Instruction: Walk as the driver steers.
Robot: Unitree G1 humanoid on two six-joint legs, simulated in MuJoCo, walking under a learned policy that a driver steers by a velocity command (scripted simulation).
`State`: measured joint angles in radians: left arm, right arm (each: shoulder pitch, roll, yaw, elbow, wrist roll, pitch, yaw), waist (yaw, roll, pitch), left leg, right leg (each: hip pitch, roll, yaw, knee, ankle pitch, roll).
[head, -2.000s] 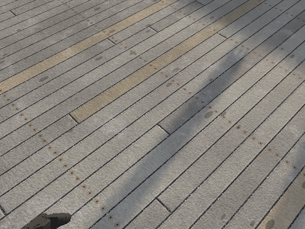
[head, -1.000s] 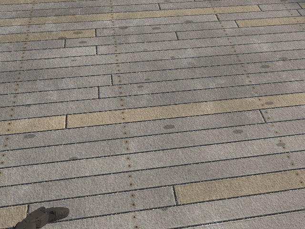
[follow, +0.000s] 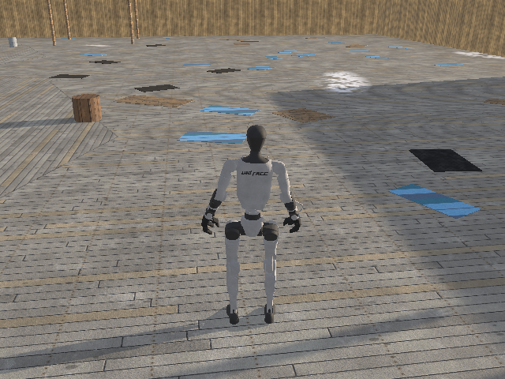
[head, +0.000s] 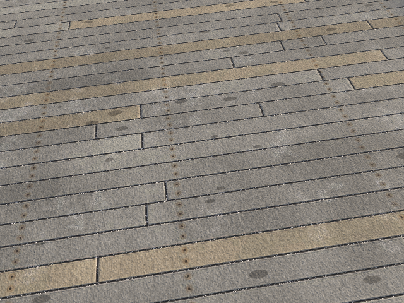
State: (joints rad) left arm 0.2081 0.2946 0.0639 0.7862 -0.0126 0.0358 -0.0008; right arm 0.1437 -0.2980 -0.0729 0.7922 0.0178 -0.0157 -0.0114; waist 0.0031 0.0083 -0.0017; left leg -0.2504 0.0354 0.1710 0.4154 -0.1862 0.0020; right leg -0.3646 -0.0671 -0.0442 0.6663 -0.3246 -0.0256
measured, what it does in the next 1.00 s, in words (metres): walks ahead, turning right: right foot, then left foot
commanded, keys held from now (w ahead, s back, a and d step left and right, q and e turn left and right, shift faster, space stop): w+e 0.36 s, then w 0.52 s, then w+q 0.12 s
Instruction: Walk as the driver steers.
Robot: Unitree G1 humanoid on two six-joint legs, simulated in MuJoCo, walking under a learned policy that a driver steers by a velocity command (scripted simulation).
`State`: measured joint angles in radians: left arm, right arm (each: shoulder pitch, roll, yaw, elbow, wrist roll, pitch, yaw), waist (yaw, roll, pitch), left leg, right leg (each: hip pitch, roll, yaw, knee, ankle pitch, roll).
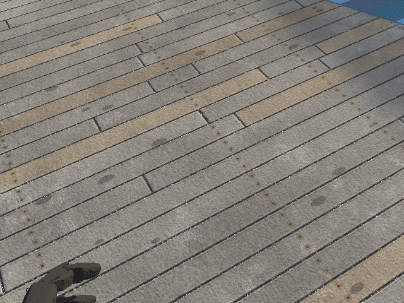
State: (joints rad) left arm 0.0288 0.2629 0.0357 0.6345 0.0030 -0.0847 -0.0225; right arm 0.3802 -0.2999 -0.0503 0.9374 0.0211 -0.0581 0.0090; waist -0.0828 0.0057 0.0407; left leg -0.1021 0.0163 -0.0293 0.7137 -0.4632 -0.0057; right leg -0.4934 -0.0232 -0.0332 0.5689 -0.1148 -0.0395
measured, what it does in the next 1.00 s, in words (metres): walks ahead, turning left: left foot, then right foot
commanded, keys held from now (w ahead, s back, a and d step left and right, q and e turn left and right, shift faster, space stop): w+q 0.48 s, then q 0.32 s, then e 0.20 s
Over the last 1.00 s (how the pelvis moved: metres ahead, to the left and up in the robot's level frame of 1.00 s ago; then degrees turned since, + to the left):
0.48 -0.13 -0.02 -17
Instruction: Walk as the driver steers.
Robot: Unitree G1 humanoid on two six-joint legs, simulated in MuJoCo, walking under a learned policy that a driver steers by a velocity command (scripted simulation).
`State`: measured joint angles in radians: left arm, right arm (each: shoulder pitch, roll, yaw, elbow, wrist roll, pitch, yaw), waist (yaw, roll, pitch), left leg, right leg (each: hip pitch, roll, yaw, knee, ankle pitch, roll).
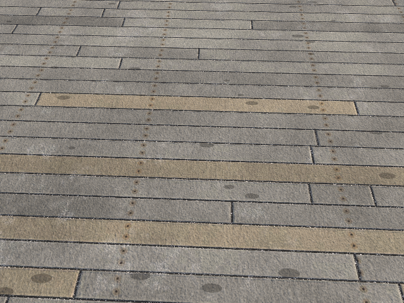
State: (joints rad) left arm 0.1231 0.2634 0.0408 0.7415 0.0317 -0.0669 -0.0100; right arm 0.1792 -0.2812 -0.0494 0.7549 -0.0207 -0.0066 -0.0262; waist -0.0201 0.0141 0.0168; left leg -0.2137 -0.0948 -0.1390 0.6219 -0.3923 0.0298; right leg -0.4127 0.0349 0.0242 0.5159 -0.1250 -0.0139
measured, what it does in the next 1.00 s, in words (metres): steps on the spot, turning right: left foot, then right foot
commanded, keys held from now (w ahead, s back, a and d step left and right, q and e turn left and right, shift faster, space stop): e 0.76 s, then no key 0.24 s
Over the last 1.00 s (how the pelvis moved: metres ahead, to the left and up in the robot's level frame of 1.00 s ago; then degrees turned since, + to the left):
0.47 0.10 0.01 28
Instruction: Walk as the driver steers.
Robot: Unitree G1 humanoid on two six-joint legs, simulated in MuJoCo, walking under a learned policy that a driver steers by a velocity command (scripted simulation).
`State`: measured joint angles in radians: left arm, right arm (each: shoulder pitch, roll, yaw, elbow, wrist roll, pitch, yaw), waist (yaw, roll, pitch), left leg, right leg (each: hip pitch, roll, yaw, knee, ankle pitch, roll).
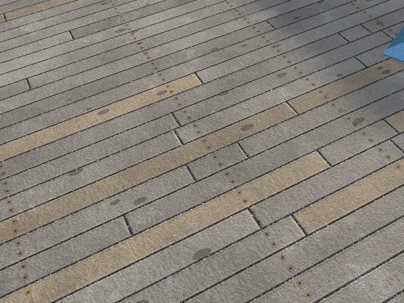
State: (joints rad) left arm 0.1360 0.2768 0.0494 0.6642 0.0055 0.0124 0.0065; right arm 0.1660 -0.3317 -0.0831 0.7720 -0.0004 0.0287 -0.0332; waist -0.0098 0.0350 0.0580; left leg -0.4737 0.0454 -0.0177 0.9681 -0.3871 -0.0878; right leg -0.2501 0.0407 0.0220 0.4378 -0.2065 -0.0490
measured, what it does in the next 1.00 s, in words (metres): walks ahead: left foot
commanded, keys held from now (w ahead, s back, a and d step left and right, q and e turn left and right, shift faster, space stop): no key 0.60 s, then w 0.14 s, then w+q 0.26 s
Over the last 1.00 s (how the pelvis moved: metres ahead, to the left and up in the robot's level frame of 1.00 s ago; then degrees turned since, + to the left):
0.01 -0.02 0.01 -30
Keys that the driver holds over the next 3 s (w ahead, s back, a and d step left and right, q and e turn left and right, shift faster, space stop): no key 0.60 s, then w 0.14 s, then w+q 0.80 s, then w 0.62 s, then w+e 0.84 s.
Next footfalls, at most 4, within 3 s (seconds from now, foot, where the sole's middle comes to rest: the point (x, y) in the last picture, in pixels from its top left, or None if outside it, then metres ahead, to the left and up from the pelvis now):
0.16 left None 0.05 0.15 -0.78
1.28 left None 0.40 0.17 -0.78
1.80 right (193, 221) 0.74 0.10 -0.78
2.32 left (103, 193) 0.88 0.45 -0.78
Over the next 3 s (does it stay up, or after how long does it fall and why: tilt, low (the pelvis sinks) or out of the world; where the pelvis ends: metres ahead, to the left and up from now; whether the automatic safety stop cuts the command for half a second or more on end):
stays up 1.12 0.35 -0.01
